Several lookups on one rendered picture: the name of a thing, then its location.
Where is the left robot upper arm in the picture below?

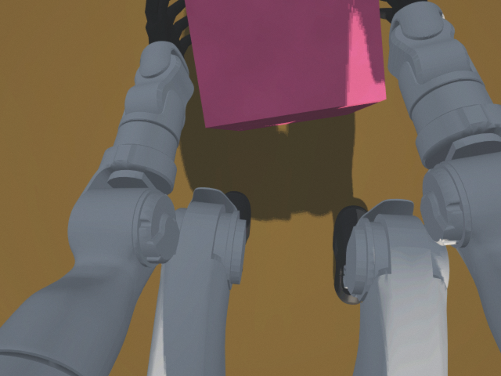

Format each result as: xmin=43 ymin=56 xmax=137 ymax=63
xmin=0 ymin=188 xmax=180 ymax=376

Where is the robot right hand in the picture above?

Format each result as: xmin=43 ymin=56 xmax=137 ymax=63
xmin=380 ymin=0 xmax=427 ymax=23

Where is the right robot shin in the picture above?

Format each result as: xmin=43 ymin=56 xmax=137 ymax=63
xmin=343 ymin=199 xmax=449 ymax=298

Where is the right robot forearm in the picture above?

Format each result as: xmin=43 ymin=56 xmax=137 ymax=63
xmin=387 ymin=1 xmax=501 ymax=169

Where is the robot left hand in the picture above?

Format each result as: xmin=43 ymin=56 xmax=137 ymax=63
xmin=145 ymin=0 xmax=192 ymax=58

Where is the left robot forearm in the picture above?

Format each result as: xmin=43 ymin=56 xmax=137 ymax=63
xmin=67 ymin=41 xmax=194 ymax=253

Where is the robot right thigh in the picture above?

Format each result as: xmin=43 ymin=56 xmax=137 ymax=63
xmin=347 ymin=214 xmax=448 ymax=376

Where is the carton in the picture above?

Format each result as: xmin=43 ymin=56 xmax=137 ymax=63
xmin=185 ymin=0 xmax=386 ymax=131

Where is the right robot upper arm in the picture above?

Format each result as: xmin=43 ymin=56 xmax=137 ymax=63
xmin=420 ymin=152 xmax=501 ymax=352

